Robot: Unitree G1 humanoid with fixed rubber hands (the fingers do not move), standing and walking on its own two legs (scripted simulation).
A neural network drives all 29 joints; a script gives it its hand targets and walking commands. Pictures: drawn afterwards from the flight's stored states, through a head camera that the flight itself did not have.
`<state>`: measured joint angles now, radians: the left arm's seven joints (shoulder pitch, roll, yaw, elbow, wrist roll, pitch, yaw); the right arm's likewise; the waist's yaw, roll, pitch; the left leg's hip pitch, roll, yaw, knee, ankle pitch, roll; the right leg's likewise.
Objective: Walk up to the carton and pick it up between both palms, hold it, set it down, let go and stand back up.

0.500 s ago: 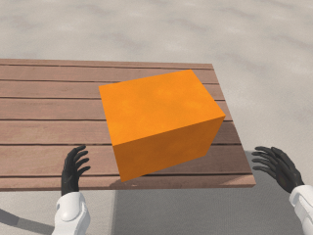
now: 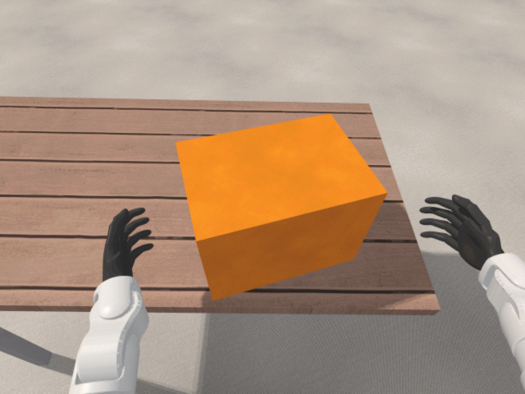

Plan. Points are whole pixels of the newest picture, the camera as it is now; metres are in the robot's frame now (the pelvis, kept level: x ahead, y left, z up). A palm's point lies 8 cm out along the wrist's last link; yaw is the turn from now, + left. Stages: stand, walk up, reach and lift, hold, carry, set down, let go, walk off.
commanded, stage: reach and lift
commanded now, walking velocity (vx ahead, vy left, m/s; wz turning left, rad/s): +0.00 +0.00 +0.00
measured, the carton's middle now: (272, 206) +0.42 +0.04 +0.00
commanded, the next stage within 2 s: none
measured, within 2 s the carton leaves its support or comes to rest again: neither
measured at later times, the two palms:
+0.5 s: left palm (105, 232) +0.27 +0.25 +0.10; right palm (455, 190) +0.40 -0.24 +0.11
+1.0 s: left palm (102, 188) +0.31 +0.26 +0.14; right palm (440, 139) +0.46 -0.21 +0.16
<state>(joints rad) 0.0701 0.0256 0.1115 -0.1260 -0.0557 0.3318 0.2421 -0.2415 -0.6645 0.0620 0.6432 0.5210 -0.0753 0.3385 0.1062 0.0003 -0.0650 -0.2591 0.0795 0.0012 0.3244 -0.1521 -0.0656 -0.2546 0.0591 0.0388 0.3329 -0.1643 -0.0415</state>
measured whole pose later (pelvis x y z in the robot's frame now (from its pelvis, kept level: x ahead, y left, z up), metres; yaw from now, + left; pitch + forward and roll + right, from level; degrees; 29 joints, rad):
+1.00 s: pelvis +0.00 +0.00 +0.00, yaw +2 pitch +8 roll +0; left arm -0.48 0.12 0.20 0.05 -0.14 0.68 0.21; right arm -0.84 -0.68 0.08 0.86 0.48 0.25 0.25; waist 0.19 0.04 -0.09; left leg -0.33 0.07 -0.04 0.31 -0.12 -0.07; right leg -0.31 0.06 0.01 0.31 -0.14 -0.04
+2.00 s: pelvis +0.00 +0.00 -0.01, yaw +1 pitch +19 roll -1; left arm -0.59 0.03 0.13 0.69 -0.10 0.08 0.19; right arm -1.01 -0.56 0.20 1.37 0.41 -0.16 0.23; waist 0.27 0.03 -0.19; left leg -0.60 0.09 -0.03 0.41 -0.14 -0.07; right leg -0.56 0.07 0.00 0.37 -0.14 -0.04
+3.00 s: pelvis +0.00 -0.01 -0.01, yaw +2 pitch +19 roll -1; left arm -0.62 -0.04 0.23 0.73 0.01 0.02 0.22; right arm -0.97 -0.42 0.06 1.33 0.25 -0.16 0.17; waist 0.24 0.01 -0.21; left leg -0.58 0.10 0.00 0.36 -0.12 -0.07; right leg -0.55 0.07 0.00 0.35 -0.13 -0.05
